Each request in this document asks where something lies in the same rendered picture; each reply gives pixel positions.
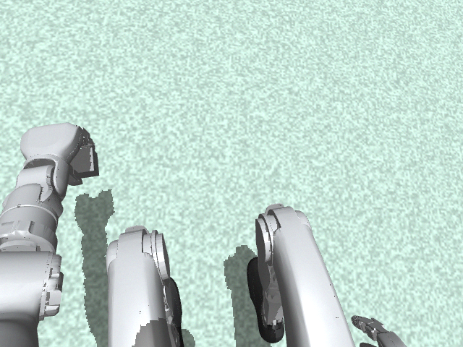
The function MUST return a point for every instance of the small box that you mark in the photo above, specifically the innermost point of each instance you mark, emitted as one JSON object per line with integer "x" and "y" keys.
{"x": 86, "y": 163}

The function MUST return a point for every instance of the right robot hand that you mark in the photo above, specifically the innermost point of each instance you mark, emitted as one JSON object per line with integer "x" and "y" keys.
{"x": 377, "y": 332}

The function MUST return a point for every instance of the left robot foot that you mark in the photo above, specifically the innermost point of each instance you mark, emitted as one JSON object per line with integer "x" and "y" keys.
{"x": 177, "y": 312}

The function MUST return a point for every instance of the left robot arm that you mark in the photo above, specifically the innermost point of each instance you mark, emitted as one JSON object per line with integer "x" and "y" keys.
{"x": 30, "y": 277}

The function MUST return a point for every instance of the right robot foot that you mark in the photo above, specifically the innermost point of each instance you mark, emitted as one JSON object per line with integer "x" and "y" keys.
{"x": 269, "y": 333}

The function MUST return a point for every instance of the left robot hand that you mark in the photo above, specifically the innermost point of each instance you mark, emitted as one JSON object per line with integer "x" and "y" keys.
{"x": 63, "y": 140}

